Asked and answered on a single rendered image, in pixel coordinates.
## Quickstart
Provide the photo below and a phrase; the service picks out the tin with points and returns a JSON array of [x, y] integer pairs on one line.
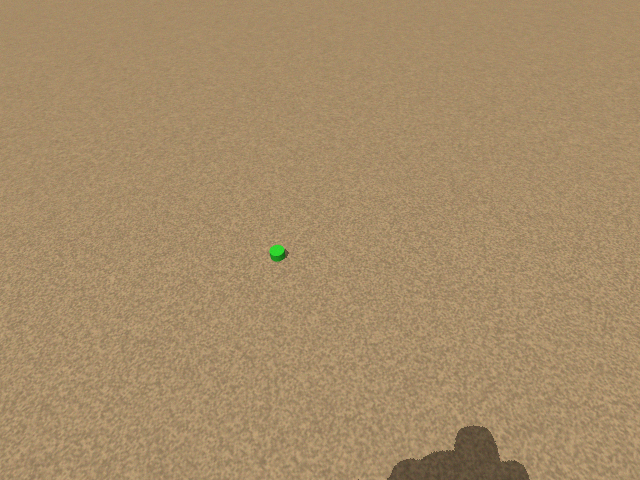
[[277, 253]]

